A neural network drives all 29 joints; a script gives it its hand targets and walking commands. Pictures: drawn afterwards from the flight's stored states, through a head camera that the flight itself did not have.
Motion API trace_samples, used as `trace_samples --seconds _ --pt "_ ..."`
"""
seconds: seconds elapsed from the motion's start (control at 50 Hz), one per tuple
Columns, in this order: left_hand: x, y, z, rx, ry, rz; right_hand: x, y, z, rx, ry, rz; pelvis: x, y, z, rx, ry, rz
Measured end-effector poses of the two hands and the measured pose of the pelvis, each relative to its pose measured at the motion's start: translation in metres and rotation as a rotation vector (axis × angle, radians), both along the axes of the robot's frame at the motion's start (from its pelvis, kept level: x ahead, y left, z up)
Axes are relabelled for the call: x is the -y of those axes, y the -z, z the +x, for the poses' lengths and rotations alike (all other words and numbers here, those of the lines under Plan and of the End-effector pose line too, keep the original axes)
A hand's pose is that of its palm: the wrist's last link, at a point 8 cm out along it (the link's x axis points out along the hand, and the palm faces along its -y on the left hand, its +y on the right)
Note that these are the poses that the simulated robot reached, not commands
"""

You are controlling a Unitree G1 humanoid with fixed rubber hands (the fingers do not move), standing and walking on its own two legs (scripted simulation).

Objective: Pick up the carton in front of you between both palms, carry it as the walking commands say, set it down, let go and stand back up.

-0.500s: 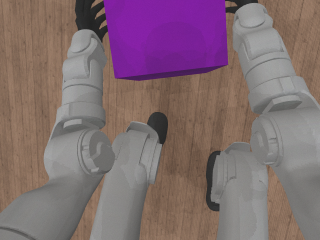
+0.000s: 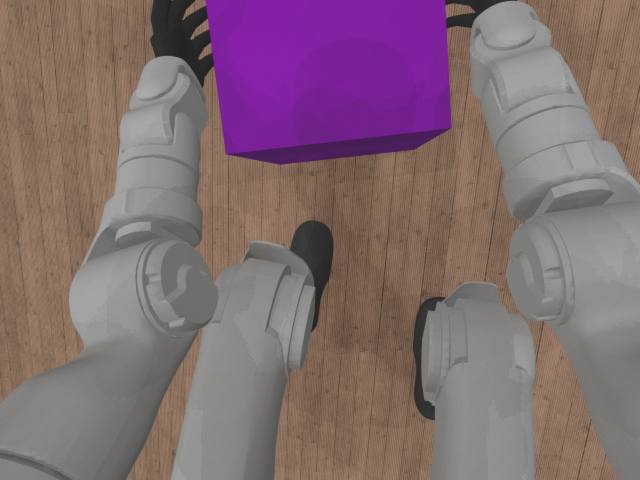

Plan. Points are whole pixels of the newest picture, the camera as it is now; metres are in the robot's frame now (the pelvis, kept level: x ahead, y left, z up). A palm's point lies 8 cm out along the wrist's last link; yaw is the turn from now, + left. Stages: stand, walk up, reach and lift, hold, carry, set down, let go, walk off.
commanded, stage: set down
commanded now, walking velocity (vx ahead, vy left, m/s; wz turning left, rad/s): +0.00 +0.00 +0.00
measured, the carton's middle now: (333, 67) +0.52 +0.11 -0.25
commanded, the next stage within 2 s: let go in 1.80 s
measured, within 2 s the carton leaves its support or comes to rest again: rests again in 0.26 s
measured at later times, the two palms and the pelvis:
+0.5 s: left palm (178, 73) +0.48 +0.26 -0.17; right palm (479, 14) +0.56 -0.04 -0.19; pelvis +0.00 +0.01 -0.01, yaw +1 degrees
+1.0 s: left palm (147, 78) +0.47 +0.27 -0.13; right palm out of the picture +0.59 -0.07 -0.13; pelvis -0.01 +0.02 +0.01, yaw +0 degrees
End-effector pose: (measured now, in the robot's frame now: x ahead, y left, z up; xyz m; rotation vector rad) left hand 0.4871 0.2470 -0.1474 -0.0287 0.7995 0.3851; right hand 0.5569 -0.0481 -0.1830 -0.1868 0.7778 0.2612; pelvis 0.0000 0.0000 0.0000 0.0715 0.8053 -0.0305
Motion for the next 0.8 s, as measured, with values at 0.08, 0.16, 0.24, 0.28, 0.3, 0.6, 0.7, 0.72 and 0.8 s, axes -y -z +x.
trace_samples --seconds 0.08,0.16,0.24,0.28,0.3,0.6,0.7,0.72,0.8 --pt "-0.003 0.003 0.001 0.001 -0.002 0.004 -0.002 0.000 0.000 0.001 -0.011 0.011 -0.001 0.001 0.000 0.010 0.000 -0.001" --pt "-0.007 0.006 0.000 -0.003 -0.002 0.007 -0.004 0.001 0.000 0.002 -0.019 0.024 -0.003 0.002 0.000 0.020 -0.001 -0.002" --pt "-0.010 0.010 0.000 -0.009 -0.001 0.012 -0.006 0.002 -0.001 0.007 -0.027 0.039 -0.004 0.003 -0.001 0.032 -0.003 -0.002" --pt "-0.011 0.011 -0.001 -0.013 -0.001 0.015 -0.007 0.003 -0.001 0.010 -0.030 0.047 -0.004 0.004 -0.001 0.037 -0.004 -0.001" --pt "-0.012 0.012 -0.001 -0.014 0.000 0.017 -0.007 0.003 -0.001 0.011 -0.031 0.050 -0.005 0.004 -0.001 0.040 -0.004 -0.001" --pt "-0.019 0.030 -0.020 -0.037 -0.034 0.030 0.011 0.017 0.003 0.068 -0.020 0.007 -0.008 0.005 -0.006 0.090 -0.010 0.012" --pt "-0.032 0.037 -0.031 -0.045 -0.061 0.048 0.043 0.021 0.008 0.065 0.022 -0.038 -0.012 0.004 -0.007 0.081 0.001 0.012" --pt "-0.034 0.037 -0.030 -0.037 -0.062 0.052 0.046 0.020 0.011 0.071 0.025 -0.039 -0.012 0.005 -0.007 0.079 0.005 0.011" --pt "-0.038 0.032 -0.025 0.006 -0.057 0.050 0.044 0.007 0.020 0.104 0.026 -0.026 -0.016 0.005 -0.008 0.079 0.009 0.004"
